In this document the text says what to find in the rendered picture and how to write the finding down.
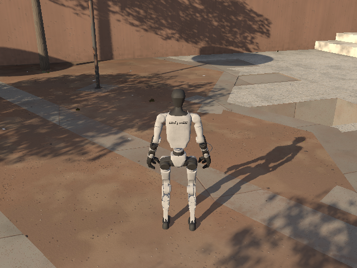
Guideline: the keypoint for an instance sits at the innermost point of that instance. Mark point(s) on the left robot upper arm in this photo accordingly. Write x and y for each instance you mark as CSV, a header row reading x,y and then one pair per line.
x,y
158,127

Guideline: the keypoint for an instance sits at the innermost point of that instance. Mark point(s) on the right robot shin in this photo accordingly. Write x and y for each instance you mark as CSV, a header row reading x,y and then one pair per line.
x,y
192,205

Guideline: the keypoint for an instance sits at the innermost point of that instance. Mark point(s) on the right robot forearm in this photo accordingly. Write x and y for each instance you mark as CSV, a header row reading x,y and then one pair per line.
x,y
204,148

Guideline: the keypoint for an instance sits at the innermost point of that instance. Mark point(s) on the right robot foot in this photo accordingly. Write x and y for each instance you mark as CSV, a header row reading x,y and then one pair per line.
x,y
192,226

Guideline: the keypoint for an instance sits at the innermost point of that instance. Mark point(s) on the robot right hand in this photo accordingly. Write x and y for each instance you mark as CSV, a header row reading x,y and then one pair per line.
x,y
206,160

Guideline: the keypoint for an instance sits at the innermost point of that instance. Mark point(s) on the right robot upper arm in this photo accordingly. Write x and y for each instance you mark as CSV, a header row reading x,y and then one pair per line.
x,y
198,127

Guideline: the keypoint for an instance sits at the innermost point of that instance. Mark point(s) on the robot left hand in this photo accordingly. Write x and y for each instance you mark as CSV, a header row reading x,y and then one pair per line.
x,y
152,160

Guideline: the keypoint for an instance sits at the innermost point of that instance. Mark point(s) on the left robot forearm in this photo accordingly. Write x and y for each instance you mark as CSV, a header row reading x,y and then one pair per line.
x,y
152,149

